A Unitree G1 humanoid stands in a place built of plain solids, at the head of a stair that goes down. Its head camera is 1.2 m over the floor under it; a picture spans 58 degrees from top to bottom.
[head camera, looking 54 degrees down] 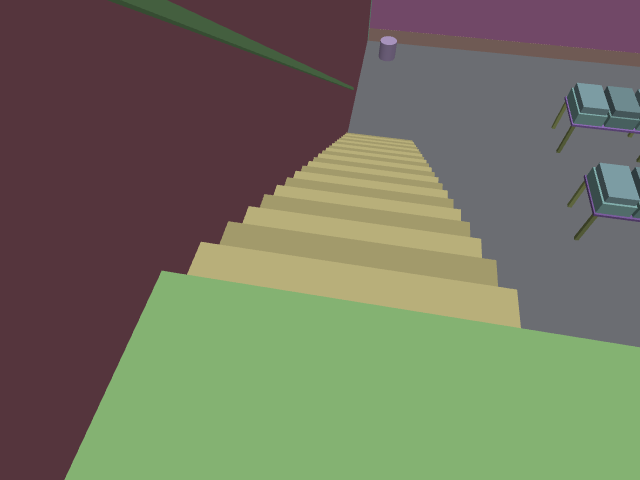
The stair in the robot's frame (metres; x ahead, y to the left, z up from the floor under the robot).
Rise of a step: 0.19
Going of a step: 0.26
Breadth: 1.21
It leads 10 degrees to the right of straight ahead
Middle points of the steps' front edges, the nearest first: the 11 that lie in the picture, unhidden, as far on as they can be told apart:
0.64 -0.08 0.00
0.89 -0.13 -0.18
1.14 -0.17 -0.37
1.39 -0.22 -0.55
1.64 -0.26 -0.74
1.90 -0.31 -0.92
2.15 -0.35 -1.11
2.40 -0.40 -1.29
2.65 -0.44 -1.48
2.90 -0.49 -1.66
3.15 -0.54 -1.85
